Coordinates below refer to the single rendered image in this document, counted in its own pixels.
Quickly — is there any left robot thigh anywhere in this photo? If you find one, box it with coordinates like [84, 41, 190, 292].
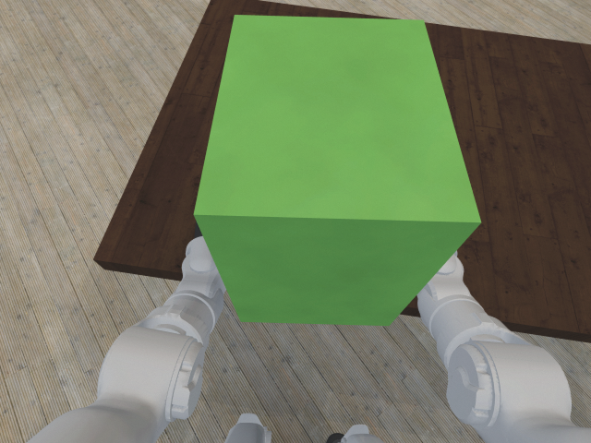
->
[224, 423, 271, 443]

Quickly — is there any right robot upper arm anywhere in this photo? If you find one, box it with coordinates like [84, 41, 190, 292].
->
[446, 341, 591, 443]

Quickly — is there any table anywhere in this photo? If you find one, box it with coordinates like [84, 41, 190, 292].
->
[93, 0, 591, 343]

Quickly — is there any carton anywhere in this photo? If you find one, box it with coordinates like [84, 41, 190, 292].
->
[194, 15, 481, 326]

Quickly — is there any right robot forearm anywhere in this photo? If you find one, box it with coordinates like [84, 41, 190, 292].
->
[417, 250, 572, 416]

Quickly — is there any left robot upper arm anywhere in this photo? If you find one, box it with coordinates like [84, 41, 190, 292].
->
[27, 326, 205, 443]

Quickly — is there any left robot hand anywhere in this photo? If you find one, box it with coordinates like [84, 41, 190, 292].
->
[194, 221, 203, 239]

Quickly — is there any left robot forearm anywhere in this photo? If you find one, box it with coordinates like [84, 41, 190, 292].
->
[97, 236, 226, 397]

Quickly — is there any robot right shin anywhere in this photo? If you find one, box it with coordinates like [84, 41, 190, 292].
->
[344, 425, 369, 440]

